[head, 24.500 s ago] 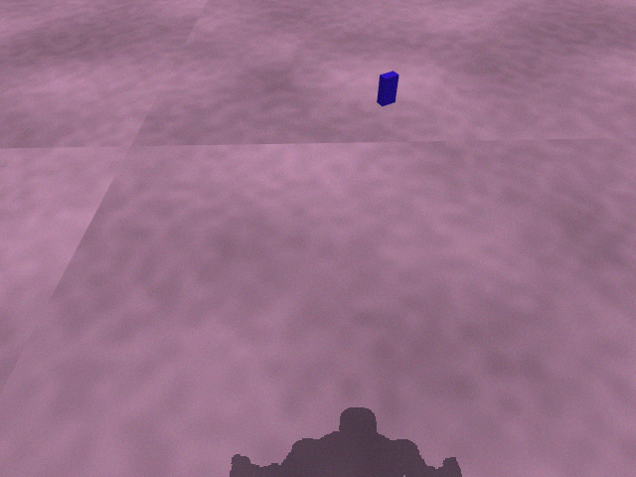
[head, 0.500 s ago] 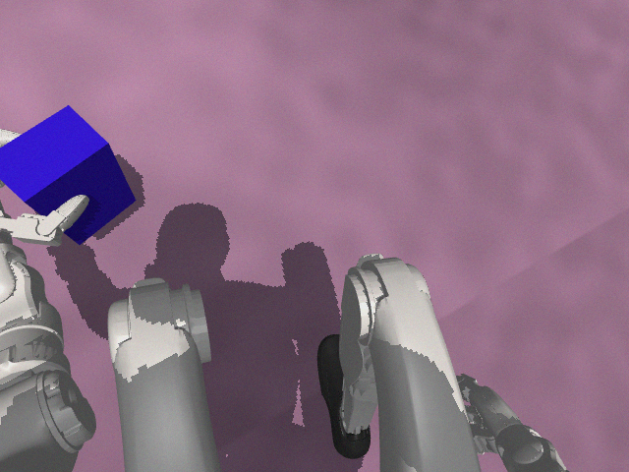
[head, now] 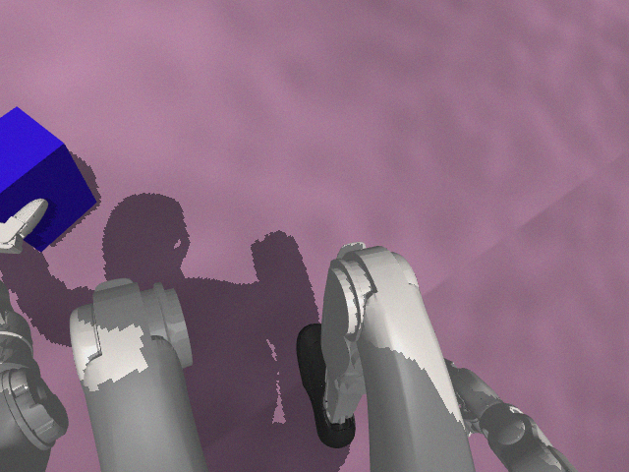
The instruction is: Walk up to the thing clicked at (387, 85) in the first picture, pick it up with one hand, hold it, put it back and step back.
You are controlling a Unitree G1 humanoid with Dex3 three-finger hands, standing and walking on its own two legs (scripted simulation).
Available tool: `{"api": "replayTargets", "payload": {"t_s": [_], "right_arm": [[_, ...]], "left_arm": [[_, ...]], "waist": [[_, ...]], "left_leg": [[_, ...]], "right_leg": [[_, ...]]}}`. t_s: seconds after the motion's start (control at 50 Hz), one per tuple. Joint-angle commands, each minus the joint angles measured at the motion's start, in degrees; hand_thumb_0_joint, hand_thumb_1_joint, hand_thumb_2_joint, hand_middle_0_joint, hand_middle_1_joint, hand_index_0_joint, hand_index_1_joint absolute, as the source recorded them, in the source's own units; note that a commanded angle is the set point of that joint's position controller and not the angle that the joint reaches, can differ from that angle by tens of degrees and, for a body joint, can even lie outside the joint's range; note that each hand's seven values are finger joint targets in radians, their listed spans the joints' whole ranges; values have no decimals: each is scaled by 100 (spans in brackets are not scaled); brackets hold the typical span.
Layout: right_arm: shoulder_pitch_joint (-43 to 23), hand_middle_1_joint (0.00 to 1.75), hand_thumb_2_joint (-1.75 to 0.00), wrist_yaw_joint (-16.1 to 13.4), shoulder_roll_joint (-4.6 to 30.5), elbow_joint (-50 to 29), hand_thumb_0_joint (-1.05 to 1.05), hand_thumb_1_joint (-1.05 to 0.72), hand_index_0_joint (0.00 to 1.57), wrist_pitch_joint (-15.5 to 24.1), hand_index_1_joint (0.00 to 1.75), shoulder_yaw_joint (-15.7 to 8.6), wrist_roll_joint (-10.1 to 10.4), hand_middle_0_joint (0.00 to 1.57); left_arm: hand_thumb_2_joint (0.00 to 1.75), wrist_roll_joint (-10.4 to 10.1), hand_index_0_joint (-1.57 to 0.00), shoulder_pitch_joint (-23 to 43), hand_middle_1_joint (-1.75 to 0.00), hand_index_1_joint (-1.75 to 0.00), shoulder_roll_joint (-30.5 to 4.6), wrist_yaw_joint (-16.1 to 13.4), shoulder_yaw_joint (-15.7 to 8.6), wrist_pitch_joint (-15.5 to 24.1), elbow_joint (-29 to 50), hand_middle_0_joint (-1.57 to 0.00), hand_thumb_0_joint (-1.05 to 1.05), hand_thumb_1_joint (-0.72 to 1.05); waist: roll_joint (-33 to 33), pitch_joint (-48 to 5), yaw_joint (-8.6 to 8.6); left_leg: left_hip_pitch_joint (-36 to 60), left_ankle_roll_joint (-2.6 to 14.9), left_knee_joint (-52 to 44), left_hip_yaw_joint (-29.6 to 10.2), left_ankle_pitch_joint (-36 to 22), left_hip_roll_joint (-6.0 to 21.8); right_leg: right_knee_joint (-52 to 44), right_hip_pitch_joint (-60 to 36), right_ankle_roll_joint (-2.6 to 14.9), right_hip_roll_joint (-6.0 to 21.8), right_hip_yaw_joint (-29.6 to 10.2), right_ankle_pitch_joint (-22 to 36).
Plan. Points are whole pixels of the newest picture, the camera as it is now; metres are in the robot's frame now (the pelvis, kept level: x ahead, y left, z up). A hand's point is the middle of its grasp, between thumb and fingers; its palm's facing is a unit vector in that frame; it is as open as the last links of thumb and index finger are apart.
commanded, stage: lower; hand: left
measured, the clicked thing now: (30, 189) +0.45 +0.28 -0.14
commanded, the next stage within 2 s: loosen in 1.22 s
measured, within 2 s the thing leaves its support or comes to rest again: rests again in 0.94 s
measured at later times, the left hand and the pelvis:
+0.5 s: hand out of the picture +0.44 +0.31 -0.14, palm faces +0.47 -0.88 -0.01, open 9.9 cm; pelvis +0.00 +0.01 -0.01, yaw -2 degrees
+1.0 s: hand (1, 198) +0.44 +0.31 -0.16, palm faces +0.47 -0.88 +0.00, open 9.9 cm; pelvis -0.01 +0.02 -0.01, yaw -4 degrees
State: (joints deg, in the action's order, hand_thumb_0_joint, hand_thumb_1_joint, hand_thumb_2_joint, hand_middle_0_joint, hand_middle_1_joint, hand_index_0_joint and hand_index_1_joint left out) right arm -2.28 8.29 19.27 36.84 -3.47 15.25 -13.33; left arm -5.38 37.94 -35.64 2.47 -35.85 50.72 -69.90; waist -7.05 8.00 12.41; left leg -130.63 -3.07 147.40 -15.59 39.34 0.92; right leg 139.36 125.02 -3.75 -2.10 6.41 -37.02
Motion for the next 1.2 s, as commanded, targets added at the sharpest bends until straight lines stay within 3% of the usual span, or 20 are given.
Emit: {"api": "replayTargets", "payload": {"t_s": [0.0, 0.02, 0.12, 0.22, 0.32, 0.34, 0.36, 0.38, 0.42, 0.5, 0.54, 0.6, 0.72, 0.86, 0.9, 0.92, 0.94, 0.96, 1.14, 1.18], "right_arm": [[421, 30, -91, -113, 1725, -219, 0, -92, 20, 15, 30, -390, -132, 20], [348, 30, -91, -115, 1762, -263, 0, -92, 20, 30, 30, -359, -152, 20], [276, 30, -91, -109, 1890, -271, 0, -92, 20, 12, 30, -239, -256, 20], [200, 30, -91, -109, 1950, -282, 0, -92, 20, 0, 30, -138, -340, 20], [130, 30, -90, -103, 2012, -306, 0, -91, 20, -19, 30, -46, -400, 20], [89, 30, -90, -103, 1991, -354, 0, -91, 20, -23, 30, 10, -414, 20], [134, 30, -90, -102, 2009, -291, 0, -92, 20, -22, 30, 11, -423, 20], [27, 30, -90, -103, 2028, -356, 0, -91, 20, -17, 30, 32, -424, 20], [-3, 30, -90, -104, 2075, -346, 0, -91, 20, -39, 30, 60, -445, 20], [-64, 30, -90, -92, 2074, -390, 0, -90, 20, -43, 30, 141, -505, 20], [-117, 30, -90, -96, 2085, -405, 0, -90, 20, -38, 30, 188, -515, 20], [-175, 30, -90, -95, 2125, -436, 0, -90, 20, -15, 30, 209, -540, 20], [-266, 30, -90, -86, 2139, -483, 0, -90, 20, -20, 30, 296, -579, 20], [-350, 30, -90, -59, 2184, -504, 0, -89, 20, -33, 30, 380, -641, 20], [-341, 30, -90, -62, 2185, -504, 0, -89, 20, -18, 30, 395, -660, 20], [-381, 30, -90, -58, 2176, -527, 0, -89, 20, -22, 30, 421, -674, 20], [-334, 30, -90, -58, 2191, -499, 0, -89, 20, -25, 30, 421, -675, 20], [-357, 30, -90, -62, 2187, -494, 0, -89, 20, -25, 30, 428, -692, 20], [-484, 30, -90, -49, 2227, -559, 0, -89, 20, -59, 30, 480, -723, 20], [-478, 30, -90, -50, 2207, -558, 0, -89, 20, -47, 30, 491, -731, 20]], "left_arm": [[124, -3, -132, 1382, -145, -144, -1506, 34, -94, 655, 823, -129, 0, 3], [123, -45, -131, 1282, -144, -143, -1579, 39, -195, 693, 780, -128, 0, 3], [123, -23, -129, 1227, -143, -142, -1759, -9, -251, 793, 632, -126, 0, 4], [122, 4, -128, 1263, -142, -141, -1754, -39, -117, 873, 525, -124, 0, 0], [122, 10, -125, 1069, -141, -140, -1853, -95, -157, 942, 319, -122, 0, 0], [122, -3, -126, 1270, -141, -140, -1748, -93, -3, 968, 402, -122, 0, 0], [121, 6, -126, 1201, -141, -140, -1960, -133, -175, 978, 342, -123, 0, -1], [121, 4, -126, 1303, -140, -139, -1823, -138, -29, 994, 296, -122, 0, 1], [121, 40, -126, 1233, -140, -139, -2093, -199, -188, 1013, 158, -123, 0, 2], [123, 85, -124, 1228, -140, -139, -2043, -239, -91, 1088, 33, -121, 0, 2], [122, 97, -126, 1328, -140, -139, -2195, -265, -102, 1138, 15, -122, 0, 3], [125, 77, -128, 1283, -143, -142, -2091, -303, -63, 1166, -114, -125, 0, 6], [126, 152, -127, 1220, -143, -142, -2246, -396, -81, 1245, -234, -124, 0, 6], [126, 168, -128, 1330, -142, -141, -2277, -514, -47, 1380, -317, -125, 0, 8], [127, 168, -129, 1261, -143, -142, -2318, -530, -88, 1402, -327, -126, 0, 10], [128, 194, -129, 1362, -144, -143, -2260, -532, 28, 1425, -268, -126, 0, 10], [128, 199, -128, 1145, -143, -142, -2366, -552, -117, 1411, -381, -125, 0, 9], [127, 228, -127, 1190, -142, -141, -2380, -558, -59, 1421, -324, -125, 0, 11], [128, 253, -128, 1156, -142, -141, -2270, -643, 56, 1463, -578, -125, 0, 11], [127, 230, -127, 1125, -141, -141, -2307, -656, 40, 1465, -562, -125, 0, 11]], "waist": [[2026, -3511, 223], [2007, -3525, 177], [2292, -3419, 245], [2365, -3324, 398], [2297, -3166, 410], [2270, -3163, 493], [2268, -3211, 441], [2263, -3056, 506], [2305, -2964, 481], [2275, -2903, 541], [2242, -2865, 562], [2188, -2762, 606], [2254, -2660, 600], [2376, -2539, 726], [2350, -2618, 696], [2383, -2565, 725], [2359, -2649, 674], [2447, -2639, 660], [2310, -2278, 787], [2197, -2371, 739]], "left_leg": [[2203, 243, -1567, 633, -506, 182], [2235, 238, -1551, 617, -518, 185], [2452, 177, -1531, 536, -752, 219], [2522, 165, -1458, 469, -827, 244], [2509, 154, -1424, 407, -879, 262], [2491, 162, -1403, 384, -867, 261], [2429, 178, -1348, 393, -878, 262], [2449, 164, -1403, 358, -856, 263], [2426, 157, -1406, 334, -763, 278], [2438, 157, -1410, 303, -631, 289], [2328, 182, -1360, 304, -531, 285], [2352, 182, -1361, 269, -472, 299], [2453, 150, -1416, 179, -577, 330], [2486, 124, -1429, 71, -532, 349], [2565, 132, -1378, 84, -627, 355], [2537, 128, -1380, 79, -637, 357], [2596, 123, -1365, 67, -740, 366], [2643, 109, -1374, 81, -812, 369], [2499, 122, -1429, -20, -506, 399], [2441, 153, -1352, 22, -503, 390]], "right_leg": [[-1135, -1965, 458, -187, 729, 819], [-1130, -2004, 447, -188, 754, 835], [-1013, -2000, 463, -196, 835, 1048], [-976, -2041, 447, -201, 902, 1179], [-967, -2101, 438, -224, 968, 1230], [-990, -2128, 419, -225, 986, 1239], [-985, -2187, 419, -241, 955, 1277], [-961, -2069, 424, -224, 999, 1228], [-941, -2024, 431, -241, 1035, 1141], [-980, -2040, 423, -266, 1079, 1053], [-993, -2049, 416, -279, 1079, 1000], [-1004, -2008, 398, -287, 1117, 973], [-966, -1992, 406, -310, 1187, 1028], [-921, -1981, 383, -323, 1271, 1028], [-947, -2060, 378, -336, 1247, 1116], [-941, -2081, 367, -333, 1259, 1120], [-931, -2139, 375, -354, 1260, 1206], [-924, -2146, 378, -349, 1257, 1249], [-958, -1973, 367, -364, 1338, 1017], [-1010, -2061, 357, -383, 1308, 1028]]}}
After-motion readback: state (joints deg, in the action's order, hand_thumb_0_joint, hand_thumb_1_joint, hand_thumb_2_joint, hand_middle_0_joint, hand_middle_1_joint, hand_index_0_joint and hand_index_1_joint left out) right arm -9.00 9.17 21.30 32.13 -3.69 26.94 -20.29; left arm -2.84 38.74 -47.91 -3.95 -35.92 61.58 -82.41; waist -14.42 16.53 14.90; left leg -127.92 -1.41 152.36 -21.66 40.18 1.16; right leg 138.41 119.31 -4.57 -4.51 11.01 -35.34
